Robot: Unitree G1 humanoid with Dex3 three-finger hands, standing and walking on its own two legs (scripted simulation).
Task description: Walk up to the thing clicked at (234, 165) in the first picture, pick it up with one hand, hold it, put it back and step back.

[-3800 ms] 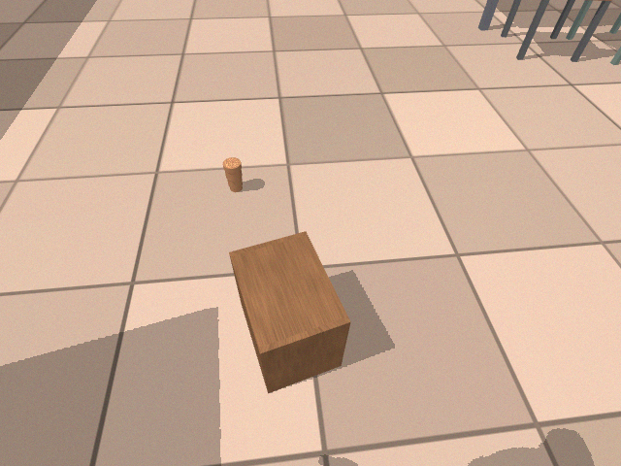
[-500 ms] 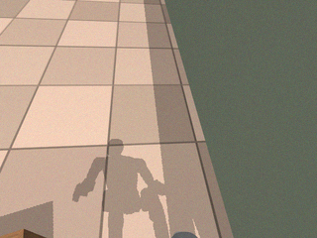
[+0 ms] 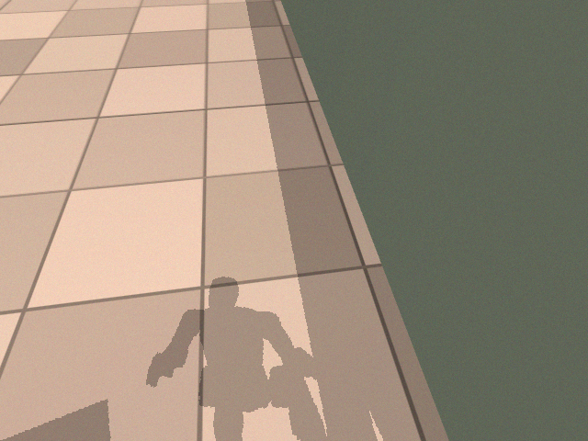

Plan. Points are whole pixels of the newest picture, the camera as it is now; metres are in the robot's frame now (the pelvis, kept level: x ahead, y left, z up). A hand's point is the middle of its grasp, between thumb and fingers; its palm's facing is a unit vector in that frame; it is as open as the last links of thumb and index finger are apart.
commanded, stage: walk up
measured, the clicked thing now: out of the picture -0.33 +1.39 -0.68
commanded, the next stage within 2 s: stand in 0.50 s
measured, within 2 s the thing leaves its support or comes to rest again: neither
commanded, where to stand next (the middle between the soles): +0.07 +0.03 m, yaw +1 degrees
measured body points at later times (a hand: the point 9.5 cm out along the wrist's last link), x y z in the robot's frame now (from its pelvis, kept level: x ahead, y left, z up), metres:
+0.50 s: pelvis +0.01 +0.01 +0.01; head +0.02 +0.00 +0.46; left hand +0.12 +0.31 -0.11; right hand +0.08 -0.30 -0.12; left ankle +0.02 +0.14 -0.72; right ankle +0.03 -0.13 -0.72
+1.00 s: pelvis +0.01 +0.00 +0.02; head +0.02 +0.00 +0.47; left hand +0.09 +0.30 -0.11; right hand +0.08 -0.30 -0.11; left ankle +0.02 +0.14 -0.72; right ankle +0.03 -0.13 -0.72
